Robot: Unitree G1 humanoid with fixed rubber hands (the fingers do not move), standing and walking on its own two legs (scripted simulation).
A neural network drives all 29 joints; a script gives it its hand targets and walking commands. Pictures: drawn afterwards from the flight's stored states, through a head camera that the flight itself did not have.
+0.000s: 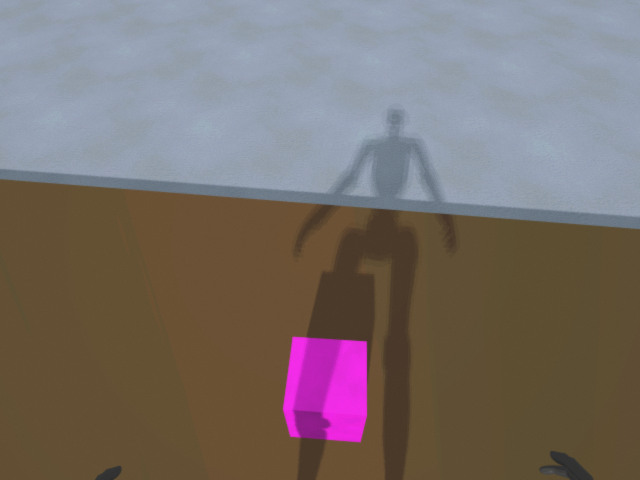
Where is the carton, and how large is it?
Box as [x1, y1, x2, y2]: [283, 337, 366, 441]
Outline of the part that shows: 293,337 283,406 290,436 360,441 366,417 366,341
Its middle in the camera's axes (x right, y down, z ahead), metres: +0.02 +0.43 +1.13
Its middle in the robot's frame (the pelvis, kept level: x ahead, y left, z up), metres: +0.46 +0.00 -0.66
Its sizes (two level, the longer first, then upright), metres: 0.210 0.200 0.250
